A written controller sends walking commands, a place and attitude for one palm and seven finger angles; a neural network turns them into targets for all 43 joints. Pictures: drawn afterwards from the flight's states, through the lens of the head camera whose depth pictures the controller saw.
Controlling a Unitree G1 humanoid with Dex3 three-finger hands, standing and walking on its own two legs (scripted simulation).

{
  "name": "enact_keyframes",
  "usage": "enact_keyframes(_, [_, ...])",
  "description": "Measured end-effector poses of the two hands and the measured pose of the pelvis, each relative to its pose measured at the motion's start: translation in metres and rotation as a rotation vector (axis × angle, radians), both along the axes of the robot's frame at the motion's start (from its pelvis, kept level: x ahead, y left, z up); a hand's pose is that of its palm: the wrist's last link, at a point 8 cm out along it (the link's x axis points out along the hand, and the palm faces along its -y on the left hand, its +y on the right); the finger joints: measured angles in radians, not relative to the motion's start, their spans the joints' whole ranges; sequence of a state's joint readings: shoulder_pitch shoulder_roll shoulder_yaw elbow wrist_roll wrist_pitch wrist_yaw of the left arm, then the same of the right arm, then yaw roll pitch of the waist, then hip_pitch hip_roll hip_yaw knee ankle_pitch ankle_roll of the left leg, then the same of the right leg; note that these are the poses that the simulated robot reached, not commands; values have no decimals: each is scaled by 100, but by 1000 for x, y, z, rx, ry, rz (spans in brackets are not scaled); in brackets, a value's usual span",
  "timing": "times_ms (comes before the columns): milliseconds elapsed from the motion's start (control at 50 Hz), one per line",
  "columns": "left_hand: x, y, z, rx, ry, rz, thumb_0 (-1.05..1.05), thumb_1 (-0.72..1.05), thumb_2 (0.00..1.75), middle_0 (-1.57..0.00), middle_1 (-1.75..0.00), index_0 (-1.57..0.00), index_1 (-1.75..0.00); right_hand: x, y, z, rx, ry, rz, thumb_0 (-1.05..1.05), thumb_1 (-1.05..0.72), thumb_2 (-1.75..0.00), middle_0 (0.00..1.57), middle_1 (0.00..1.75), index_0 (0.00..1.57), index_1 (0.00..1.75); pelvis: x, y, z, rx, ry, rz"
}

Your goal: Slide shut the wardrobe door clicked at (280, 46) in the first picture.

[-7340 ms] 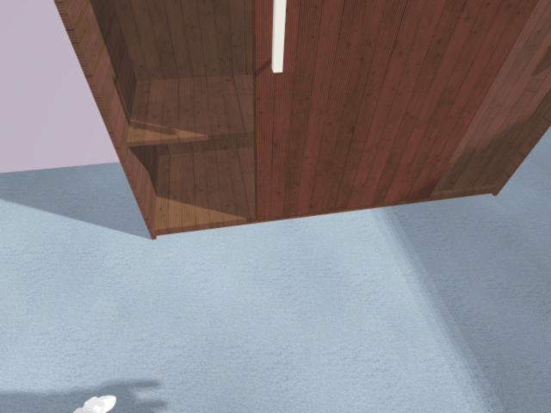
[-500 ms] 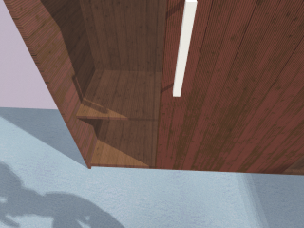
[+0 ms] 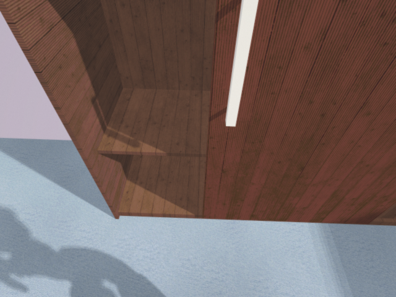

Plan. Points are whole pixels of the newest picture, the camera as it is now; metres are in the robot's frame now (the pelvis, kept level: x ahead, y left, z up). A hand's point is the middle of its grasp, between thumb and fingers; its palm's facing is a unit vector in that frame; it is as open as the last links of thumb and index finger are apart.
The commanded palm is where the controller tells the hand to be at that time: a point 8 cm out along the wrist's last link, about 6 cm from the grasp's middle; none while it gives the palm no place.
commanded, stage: look again from close up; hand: right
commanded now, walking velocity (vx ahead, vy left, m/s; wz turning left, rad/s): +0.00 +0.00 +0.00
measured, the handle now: (237, 67) +0.59 -0.05 +0.17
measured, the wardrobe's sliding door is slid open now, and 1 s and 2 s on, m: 0.45 0.45 0.45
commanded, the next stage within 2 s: shuffle to correct the standing spot in 0.38 s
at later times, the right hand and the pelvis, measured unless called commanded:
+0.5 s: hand out of the picture +0.00 -0.16 -0.17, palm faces +0.03 +0.98 -0.18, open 7.4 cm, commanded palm none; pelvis +0.02 +0.00 +0.00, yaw +0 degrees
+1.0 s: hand out of the picture +0.00 -0.11 -0.18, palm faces +0.10 +0.99 -0.14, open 7.4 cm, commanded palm none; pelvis +0.09 +0.03 -0.01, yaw +0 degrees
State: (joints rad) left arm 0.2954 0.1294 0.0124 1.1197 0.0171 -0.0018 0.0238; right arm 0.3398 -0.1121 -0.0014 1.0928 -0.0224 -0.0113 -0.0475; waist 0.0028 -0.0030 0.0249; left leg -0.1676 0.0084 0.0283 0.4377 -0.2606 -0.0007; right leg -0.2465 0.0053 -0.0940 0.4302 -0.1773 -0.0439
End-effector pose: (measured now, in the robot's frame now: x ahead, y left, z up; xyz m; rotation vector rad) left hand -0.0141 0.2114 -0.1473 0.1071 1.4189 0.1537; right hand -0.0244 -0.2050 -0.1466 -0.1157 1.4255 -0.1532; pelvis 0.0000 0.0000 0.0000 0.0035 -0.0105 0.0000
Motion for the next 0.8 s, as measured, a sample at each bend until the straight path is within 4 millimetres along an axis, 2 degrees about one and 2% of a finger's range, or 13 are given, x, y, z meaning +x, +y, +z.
enact_keyframes(260, [16,5,2,15,-16,-14,1,92,90,-20,-30,-20,-30,8,-3,1,-2,7,4,0,-91,-90,20,30,20,30,9,-1,1,-3,-1,2])
enact_keyframes(560, [23,6,1,10,-8,-18,1,92,90,-20,-30,-20,-30,18,-4,2,-11,12,7,0,-91,-90,20,30,20,30,19,2,2,-8,2,3])
enact_keyframes(680, [24,10,-2,4,6,14,1,91,90,-20,-30,-20,-30,20,2,-1,0,42,11,0,-91,-90,20,30,20,30,30,8,-2,-23,12,13])
enact_keyframes(800, [28,26,-8,2,42,30,1,91,90,-20,-30,-20,-30,25,16,1,-6,67,-13,0,-91,-90,20,30,20,30,49,23,-6,-22,31,11])
